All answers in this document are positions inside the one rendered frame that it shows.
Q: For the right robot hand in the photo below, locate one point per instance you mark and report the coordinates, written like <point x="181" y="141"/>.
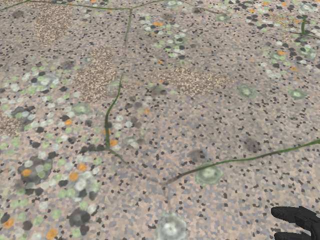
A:
<point x="302" y="217"/>

